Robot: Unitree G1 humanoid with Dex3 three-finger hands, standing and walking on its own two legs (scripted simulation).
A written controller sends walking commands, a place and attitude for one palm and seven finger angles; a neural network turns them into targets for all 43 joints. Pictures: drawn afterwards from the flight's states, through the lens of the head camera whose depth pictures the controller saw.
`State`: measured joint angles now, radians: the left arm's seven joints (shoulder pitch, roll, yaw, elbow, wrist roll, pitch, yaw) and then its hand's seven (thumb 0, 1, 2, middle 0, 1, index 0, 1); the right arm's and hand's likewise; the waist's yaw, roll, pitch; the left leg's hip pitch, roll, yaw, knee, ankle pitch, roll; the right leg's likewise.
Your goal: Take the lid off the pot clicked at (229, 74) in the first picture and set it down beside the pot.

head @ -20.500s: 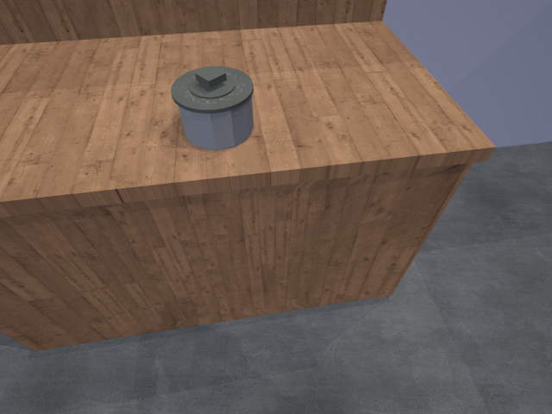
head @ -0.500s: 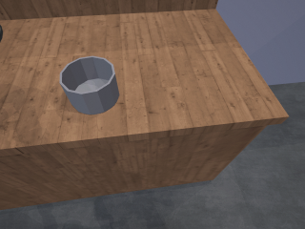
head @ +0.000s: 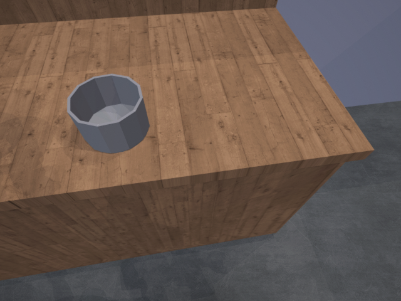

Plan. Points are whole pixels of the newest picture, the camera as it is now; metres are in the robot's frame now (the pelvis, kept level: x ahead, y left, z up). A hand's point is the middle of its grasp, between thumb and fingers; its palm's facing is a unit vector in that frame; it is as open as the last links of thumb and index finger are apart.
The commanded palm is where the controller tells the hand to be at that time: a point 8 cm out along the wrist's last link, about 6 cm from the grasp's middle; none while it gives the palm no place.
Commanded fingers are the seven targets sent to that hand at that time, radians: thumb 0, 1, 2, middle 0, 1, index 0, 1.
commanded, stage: lower the lid onto the table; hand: left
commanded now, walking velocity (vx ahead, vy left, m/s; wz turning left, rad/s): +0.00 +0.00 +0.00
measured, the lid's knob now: out of the picture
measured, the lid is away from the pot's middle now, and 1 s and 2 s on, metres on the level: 0.22 0.24 0.24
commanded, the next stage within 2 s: none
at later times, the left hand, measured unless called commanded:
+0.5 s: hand out of the picture +0.45 +0.38 +0.24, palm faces -0.26 -0.27 -0.93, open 6.6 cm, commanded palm +0.47 +0.39 +0.31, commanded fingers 0.00 0.66 0.89 -0.80 -1.13 -0.94 -1.14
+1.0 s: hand out of the picture +0.44 +0.39 +0.20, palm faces -0.31 -0.28 -0.91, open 6.5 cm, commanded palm +0.47 +0.40 +0.27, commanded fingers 0.00 0.66 0.89 -0.80 -1.13 -0.94 -1.14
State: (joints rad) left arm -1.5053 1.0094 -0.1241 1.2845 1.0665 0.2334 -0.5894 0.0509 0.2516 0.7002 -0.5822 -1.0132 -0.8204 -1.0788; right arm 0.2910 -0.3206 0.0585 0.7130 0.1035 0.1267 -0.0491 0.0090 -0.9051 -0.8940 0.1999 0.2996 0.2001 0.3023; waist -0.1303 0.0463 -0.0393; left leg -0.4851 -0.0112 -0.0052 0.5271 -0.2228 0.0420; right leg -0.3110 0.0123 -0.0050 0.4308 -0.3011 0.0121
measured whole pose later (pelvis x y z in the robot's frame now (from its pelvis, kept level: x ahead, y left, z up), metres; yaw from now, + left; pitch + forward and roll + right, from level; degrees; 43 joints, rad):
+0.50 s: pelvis +0.00 +0.01 +0.00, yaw +0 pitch +11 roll -2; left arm -1.44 1.00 -0.11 1.30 1.05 0.20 -0.57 0.05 0.25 0.70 -0.58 -1.01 -0.82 -1.08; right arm 0.31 -0.31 0.06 0.72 0.10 0.12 -0.06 0.01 -0.90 -0.89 0.20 0.30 0.20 0.30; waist -0.14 0.04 -0.04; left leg -0.52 -0.01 -0.01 0.56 -0.23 0.05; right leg -0.34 0.01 -0.01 0.45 -0.30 0.02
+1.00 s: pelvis -0.01 +0.01 -0.01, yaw -1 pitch +11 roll -3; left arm -1.37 1.01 -0.08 1.33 1.04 0.13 -0.54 0.05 0.26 0.70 -0.58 -1.01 -0.82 -1.08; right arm 0.32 -0.31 0.06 0.72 0.10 0.13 -0.07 0.01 -0.90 -0.89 0.20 0.30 0.20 0.30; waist -0.15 0.03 -0.05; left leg -0.56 -0.01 0.00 0.61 -0.25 0.06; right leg -0.38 0.02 0.00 0.49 -0.31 0.03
